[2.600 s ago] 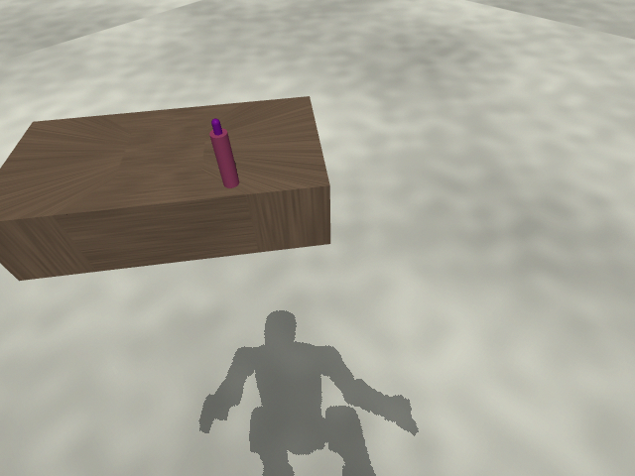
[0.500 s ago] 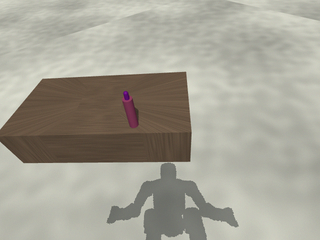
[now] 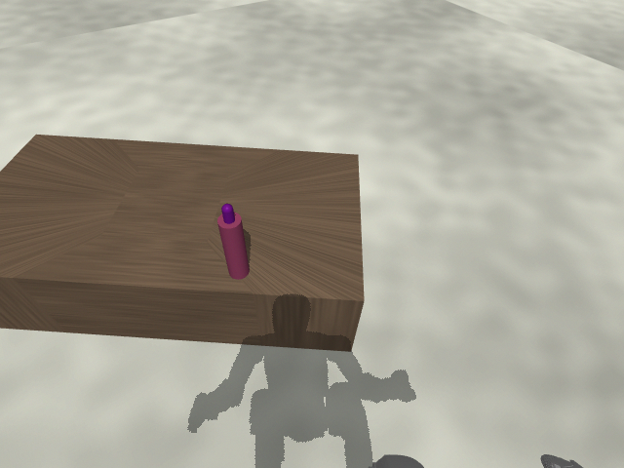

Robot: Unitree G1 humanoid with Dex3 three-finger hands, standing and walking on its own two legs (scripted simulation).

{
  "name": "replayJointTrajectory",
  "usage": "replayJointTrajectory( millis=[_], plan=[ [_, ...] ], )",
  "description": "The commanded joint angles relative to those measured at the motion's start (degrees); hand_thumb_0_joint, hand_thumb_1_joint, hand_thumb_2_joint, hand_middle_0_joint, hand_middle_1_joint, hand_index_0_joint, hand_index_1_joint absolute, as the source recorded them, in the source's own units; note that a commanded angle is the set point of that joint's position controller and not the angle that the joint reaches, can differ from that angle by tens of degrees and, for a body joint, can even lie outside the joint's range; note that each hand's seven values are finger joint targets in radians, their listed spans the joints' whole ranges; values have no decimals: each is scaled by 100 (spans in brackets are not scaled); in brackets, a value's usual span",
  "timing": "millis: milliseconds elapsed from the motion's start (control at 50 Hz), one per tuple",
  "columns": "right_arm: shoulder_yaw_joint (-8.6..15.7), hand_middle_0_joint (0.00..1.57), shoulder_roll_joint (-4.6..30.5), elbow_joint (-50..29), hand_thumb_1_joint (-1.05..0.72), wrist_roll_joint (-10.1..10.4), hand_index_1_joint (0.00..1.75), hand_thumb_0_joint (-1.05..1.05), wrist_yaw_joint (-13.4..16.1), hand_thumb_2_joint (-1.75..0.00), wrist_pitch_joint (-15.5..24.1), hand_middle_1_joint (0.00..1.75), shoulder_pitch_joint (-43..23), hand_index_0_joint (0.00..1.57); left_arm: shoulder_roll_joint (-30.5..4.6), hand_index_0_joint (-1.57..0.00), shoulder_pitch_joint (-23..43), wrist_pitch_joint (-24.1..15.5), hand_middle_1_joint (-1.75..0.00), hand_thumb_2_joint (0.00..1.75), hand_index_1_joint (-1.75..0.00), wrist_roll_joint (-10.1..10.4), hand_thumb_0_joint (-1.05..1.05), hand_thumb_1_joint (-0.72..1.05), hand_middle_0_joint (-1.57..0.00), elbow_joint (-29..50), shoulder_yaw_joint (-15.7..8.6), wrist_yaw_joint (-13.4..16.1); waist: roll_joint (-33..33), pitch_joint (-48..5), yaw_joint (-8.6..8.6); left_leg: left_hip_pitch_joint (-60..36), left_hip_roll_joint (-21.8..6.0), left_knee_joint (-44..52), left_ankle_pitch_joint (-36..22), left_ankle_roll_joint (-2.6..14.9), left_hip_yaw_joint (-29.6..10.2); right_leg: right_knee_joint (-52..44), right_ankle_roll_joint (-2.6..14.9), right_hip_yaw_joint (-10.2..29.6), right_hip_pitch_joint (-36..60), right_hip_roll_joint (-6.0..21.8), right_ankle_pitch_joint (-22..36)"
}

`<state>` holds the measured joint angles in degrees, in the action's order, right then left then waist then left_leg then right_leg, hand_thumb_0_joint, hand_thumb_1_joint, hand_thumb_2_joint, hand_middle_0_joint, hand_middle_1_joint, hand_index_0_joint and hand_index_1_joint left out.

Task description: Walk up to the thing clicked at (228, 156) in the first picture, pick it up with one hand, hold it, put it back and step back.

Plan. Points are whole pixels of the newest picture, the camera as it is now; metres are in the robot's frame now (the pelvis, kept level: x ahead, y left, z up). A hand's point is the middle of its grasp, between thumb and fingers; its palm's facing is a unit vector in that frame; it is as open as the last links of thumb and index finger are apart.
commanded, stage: walk up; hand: left
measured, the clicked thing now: (233, 241) +0.70 +0.24 -0.30
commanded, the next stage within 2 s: none
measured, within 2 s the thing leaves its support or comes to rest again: neither
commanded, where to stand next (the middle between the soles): +0.32 -0.04 m, yaw +0 degrees
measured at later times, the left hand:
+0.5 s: hand (174, 434) +0.20 +0.22 -0.12, palm faces -0.02 -0.92 -0.39, open 7.4 cm
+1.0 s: hand (196, 362) +0.32 +0.22 -0.16, palm faces -0.04 -0.92 -0.38, open 7.4 cm
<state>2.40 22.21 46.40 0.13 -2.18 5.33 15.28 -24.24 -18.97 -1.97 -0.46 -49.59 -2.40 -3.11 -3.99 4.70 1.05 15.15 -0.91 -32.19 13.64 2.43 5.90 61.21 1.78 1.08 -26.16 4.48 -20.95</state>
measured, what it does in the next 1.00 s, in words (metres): walks ahead: right foot, then left foot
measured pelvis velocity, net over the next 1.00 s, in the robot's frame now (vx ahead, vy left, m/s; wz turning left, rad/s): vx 0.25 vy -0.05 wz -0.01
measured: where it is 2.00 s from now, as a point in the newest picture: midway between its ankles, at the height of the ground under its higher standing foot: (334, 459)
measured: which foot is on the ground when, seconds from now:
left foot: down 0.00-0.24, up 0.26-0.58, down 0.60-1.00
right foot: up 0.00-0.22, down 0.24-0.62, up 0.64-0.90, down 0.92-1.00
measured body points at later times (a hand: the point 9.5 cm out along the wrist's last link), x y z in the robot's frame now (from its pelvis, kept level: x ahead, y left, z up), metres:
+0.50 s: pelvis +0.16 -0.06 +0.00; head +0.18 -0.07 +0.45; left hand +0.20 +0.27 -0.10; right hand +0.23 -0.37 -0.12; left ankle +0.23 +0.08 -0.70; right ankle +0.17 -0.18 -0.73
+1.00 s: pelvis +0.25 -0.05 -0.01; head +0.27 -0.05 +0.43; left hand +0.32 +0.27 -0.13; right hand +0.34 -0.36 -0.13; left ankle +0.28 +0.07 -0.73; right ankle +0.30 -0.19 -0.73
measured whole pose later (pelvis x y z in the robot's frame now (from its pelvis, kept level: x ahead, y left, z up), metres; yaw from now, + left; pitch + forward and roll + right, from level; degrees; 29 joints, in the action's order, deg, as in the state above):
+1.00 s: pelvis +0.25 -0.05 -0.01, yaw +0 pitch -3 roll +0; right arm 0.9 22.8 53.0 0.8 -0.1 0.2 10.4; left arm -22.7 -12.0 -1.4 -0.8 -54.9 -1.2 -0.5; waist 0.4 5.8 0.4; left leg 20.1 -2.3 -42.8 22.3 0.7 2.8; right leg 39.9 -0.9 -1.6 -20.2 2.7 -16.8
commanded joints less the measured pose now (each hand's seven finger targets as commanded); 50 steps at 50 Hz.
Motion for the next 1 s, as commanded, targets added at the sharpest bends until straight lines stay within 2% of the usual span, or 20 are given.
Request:
replayJointTrajectory(
  millis=[0,80,180,200,220,240,280,340,480,560,580,600,620,700,820,880,900,920,940,980],
  plan=[
    [547,20,1694,-360,-90,-61,30,0,85,-90,160,30,292,20,-1010,-20,-254,-68,-30,90,-30,-53,0,90,-20,344,-390,-82,1324,57,-167,-5,-1458,1847,375,1107,-1274,-1005,-168,-67,-346,289,362],
    [580,20,1819,-383,-90,-66,30,0,41,-90,148,30,259,20,-1029,-20,297,-116,-30,90,-30,-73,0,90,-20,462,-455,-177,1334,100,-249,166,-1396,1911,1425,987,-1264,-2033,-103,-227,10,219,858],
    [484,20,1570,-459,-90,-115,30,0,40,-90,21,30,-15,20,-1164,-20,-466,-248,-30,90,-30,-110,0,90,-20,127,-577,-109,538,-377,306,837,-1113,334,1325,640,-845,-2829,16,-440,1950,-179,664],
    [335,20,1192,-414,-90,-117,30,0,44,-90,4,30,344,20,-1399,-20,-798,-323,-30,90,-30,-127,0,90,-20,42,-672,-38,-407,-575,452,1355,-697,-1053,1061,458,-427,-3368,103,33,2751,-17,-77],
    [171,20,755,-520,-90,-97,30,0,39,-90,13,30,399,20,-1842,-20,-1077,-390,-30,90,-30,-146,0,90,-20,135,-763,54,-1648,-561,530,2197,-4,-2888,1519,114,-18,-4327,504,2170,2976,1278,-924],
    [288,20,1205,-494,-90,-97,30,0,107,-90,-21,30,169,20,-2038,-20,-888,-380,-30,90,-30,-79,0,90,-20,250,-721,63,-1136,-342,521,2687,126,-3318,1776,-25,-470,-4873,1235,3568,2649,2013,-901],
    [367,20,1481,-232,-90,-12,30,0,125,-90,-52,30,278,20,-1797,-20,-370,-357,-30,90,-30,78,0,90,-20,369,-633,117,-264,-12,224,2405,-283,-3364,1186,-55,-1058,-4628,1295,2603,2101,1716,26],
    [367,20,1400,49,-90,-6,30,0,42,-90,-76,30,652,20,-1532,-20,-52,-353,-30,90,-30,60,0,90,-20,441,-534,148,-689,-240,-28,1756,-439,-2513,819,-110,-813,-4348,1135,1175,1768,1163,1132],
    [387,20,1167,-121,-90,-100,30,0,-85,-90,-85,30,14,20,-1569,-20,-50,-338,-30,90,-30,-13,0,90,-20,655,-482,118,-522,-159,123,898,-274,-796,246,-178,-335,-4274,1122,614,1191,1097,755],
    [450,20,1183,205,-90,-113,30,0,60,-90,-1,30,674,20,-1222,-20,223,-209,-30,90,-30,29,0,90,-20,689,-253,170,158,-517,-378,-952,88,168,-437,-55,-129,-2706,655,1,359,721,1444],
    [552,20,1527,251,-90,-142,30,0,119,-90,20,30,947,20,-909,-20,45,-189,-30,90,-30,36,0,90,-20,717,-135,173,1128,-729,-502,-1487,-550,703,221,178,-1106,-1530,412,-291,-101,350,1010],
    [644,20,2033,99,-90,-172,30,0,159,-90,50,30,1033,20,-679,-20,-100,-157,-30,90,-30,104,0,90,-20,751,-107,189,1962,-739,-451,-1830,-2048,1559,710,814,-3664,-378,32,-533,-1171,-516,-574],
    [705,20,2221,60,-90,-2,30,0,139,-90,6,30,889,20,-1287,-20,-146,-72,-30,90,-30,18,0,90,-20,531,-268,305,1436,-650,-448,-1317,-2549,1559,598,1464,-4109,194,81,-24,-996,-230,-1387],
    [468,20,1645,-47,-90,-23,30,0,240,-90,-21,30,202,20,-1188,-20,-288,-49,-30,90,-30,50,0,90,-20,188,-264,295,1160,-246,-60,-357,-1639,1073,-1382,1044,-1868,-284,63,146,-385,130,-607],
    [279,20,1458,-69,-90,-53,30,0,253,-90,-160,30,-321,20,-825,-20,-122,-14,-30,90,-30,30,0,90,-20,-70,-264,321,1399,-636,-7,313,-1353,301,-2205,888,-1144,-1995,-70,-395,1001,-237,257],
    [120,20,1114,-25,-90,66,30,0,240,-90,-282,30,-534,20,-1031,-20,10,-81,-30,90,-30,-40,0,90,-20,-185,-302,373,817,-825,157,856,-985,-323,-784,304,-962,-3149,135,-35,1859,-117,1255],
    [49,20,906,-17,-90,84,30,0,236,-90,-306,30,-476,20,-1303,-20,267,-126,-30,90,-30,-85,0,90,-20,-126,-328,387,78,-734,6,1126,-616,-757,-28,44,-720,-3547,350,1032,1726,643,1387],
    [59,20,872,145,-90,76,30,0,268,-90,-366,30,-345,20,-1537,-20,709,-124,-30,90,-30,-24,0,90,-20,-55,-312,367,-328,-597,-167,583,-145,-1081,1315,-135,-460,-4044,933,1962,707,1531,941],
    [149,20,1110,382,-90,60,30,0,292,-90,-401,30,-329,20,-1535,-20,1127,-102,-30,90,-30,-13,0,90,-20,-17,-255,350,-276,-372,-241,-111,-167,-1219,1515,-125,-548,-3898,1106,1860,-10,1485,746],
    [130,20,1129,629,-90,68,30,0,252,-90,-377,30,-297,20,-1299,-20,1393,-54,-30,90,-30,-2,0,90,-20,-144,-154,356,-146,-289,-357,-186,-322,-166,639,-63,-665,-3663,499,909,91,820,419]
  ],
)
